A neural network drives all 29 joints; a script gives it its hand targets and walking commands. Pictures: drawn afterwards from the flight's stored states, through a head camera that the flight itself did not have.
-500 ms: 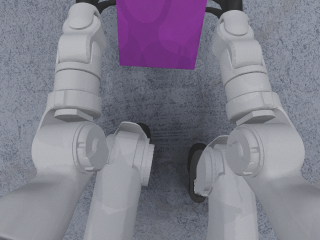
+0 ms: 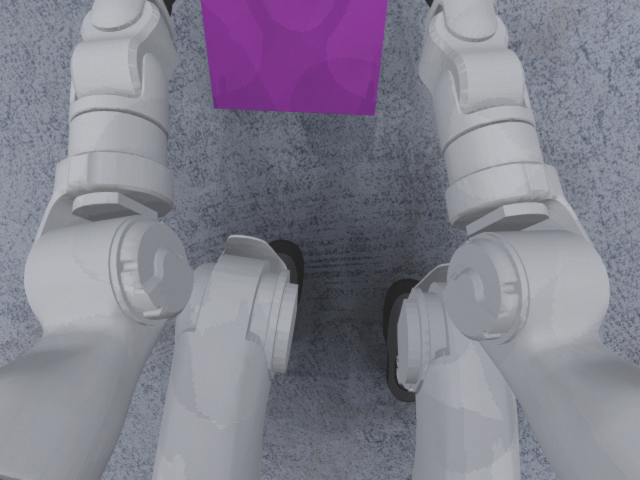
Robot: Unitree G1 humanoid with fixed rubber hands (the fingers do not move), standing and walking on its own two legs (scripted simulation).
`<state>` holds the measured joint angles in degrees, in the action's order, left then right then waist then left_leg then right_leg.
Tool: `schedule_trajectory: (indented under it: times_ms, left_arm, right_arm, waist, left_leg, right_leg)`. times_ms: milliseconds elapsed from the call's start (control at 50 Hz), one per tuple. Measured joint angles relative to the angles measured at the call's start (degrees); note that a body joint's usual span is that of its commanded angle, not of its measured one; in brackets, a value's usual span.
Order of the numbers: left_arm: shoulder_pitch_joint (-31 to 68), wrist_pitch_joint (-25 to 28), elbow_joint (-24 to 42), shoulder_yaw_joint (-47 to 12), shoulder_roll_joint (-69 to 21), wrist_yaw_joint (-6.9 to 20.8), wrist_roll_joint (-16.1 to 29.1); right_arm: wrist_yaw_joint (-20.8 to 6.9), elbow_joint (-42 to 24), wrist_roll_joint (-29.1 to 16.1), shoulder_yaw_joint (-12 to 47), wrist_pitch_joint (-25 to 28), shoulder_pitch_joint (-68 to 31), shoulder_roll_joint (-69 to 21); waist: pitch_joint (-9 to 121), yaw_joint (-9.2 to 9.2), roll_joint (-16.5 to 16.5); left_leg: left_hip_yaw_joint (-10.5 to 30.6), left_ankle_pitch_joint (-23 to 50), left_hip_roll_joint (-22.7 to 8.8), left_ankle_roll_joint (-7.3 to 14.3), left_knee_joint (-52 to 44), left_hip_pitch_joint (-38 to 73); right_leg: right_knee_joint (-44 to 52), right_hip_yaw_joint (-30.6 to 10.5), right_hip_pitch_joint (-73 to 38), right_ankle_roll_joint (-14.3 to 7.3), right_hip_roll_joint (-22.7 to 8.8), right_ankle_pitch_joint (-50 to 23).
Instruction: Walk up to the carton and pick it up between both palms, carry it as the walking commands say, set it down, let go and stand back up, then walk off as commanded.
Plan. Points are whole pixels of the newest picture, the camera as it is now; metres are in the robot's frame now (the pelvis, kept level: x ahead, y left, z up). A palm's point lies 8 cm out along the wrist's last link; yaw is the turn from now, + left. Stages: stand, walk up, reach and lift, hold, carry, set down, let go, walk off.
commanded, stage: set down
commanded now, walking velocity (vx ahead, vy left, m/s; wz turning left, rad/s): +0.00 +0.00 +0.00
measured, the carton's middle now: (301, 3) +0.56 +0.11 -0.25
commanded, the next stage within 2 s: none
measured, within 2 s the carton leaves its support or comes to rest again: rests again in 1.70 s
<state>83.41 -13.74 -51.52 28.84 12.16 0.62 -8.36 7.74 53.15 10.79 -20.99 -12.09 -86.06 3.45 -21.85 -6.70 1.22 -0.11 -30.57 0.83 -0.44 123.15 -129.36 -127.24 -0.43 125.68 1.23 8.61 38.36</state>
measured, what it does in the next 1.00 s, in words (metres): stands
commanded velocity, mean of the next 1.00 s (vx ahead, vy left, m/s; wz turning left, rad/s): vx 0.00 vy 0.00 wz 0.00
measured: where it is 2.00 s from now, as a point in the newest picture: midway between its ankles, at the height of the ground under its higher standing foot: (339, 339)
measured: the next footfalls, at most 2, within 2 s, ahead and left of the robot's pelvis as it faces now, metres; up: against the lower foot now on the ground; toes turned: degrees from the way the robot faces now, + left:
none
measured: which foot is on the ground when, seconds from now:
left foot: down 0.00-1.00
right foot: down 0.00-1.00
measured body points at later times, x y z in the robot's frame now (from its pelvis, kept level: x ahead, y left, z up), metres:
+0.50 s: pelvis +0.01 +0.00 +0.00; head +0.39 +0.02 +0.23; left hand +0.55 +0.24 -0.17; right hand +0.58 -0.02 -0.18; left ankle +0.12 +0.12 -0.34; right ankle +0.09 -0.11 -0.34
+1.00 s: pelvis +0.02 +0.00 +0.00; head +0.40 +0.02 +0.23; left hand +0.56 +0.24 -0.17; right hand +0.59 -0.02 -0.18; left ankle +0.12 +0.12 -0.34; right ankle +0.09 -0.11 -0.34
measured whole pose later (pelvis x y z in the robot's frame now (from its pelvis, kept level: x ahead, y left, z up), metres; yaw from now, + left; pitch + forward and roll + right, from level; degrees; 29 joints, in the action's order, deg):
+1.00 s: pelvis +0.02 +0.00 +0.00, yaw +0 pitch +39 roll +0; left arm 83.1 -10.8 -52.0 33.9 12.6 4.0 -11.1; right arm 2.9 52.9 15.6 -23.8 -9.1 -86.4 2.2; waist -21.2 -6.0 0.3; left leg -0.6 -33.3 1.0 -0.1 124.4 -130.0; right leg -128.3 -0.9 125.9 1.4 8.6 41.4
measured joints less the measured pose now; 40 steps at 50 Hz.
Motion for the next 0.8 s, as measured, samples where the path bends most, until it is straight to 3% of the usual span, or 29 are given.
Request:
schedule_trajectory:
  times_ms: [800]
  left_arm:
    - [-0.3,2.5,-0.5,4.3,0.6,2.8,-2.1]
  right_arm:
    - [-4.2,-0.7,4.6,-2.6,2.3,-0.3,-1.4]
  waist:
    - [0.3,0.78,-1.0]
  left_leg:
    - [-0.5,-2.1,0.2,0.3,0.9,-0.5]
  right_leg:
    - [-0.9,-0.5,0.1,0.2,-0.1,2.5]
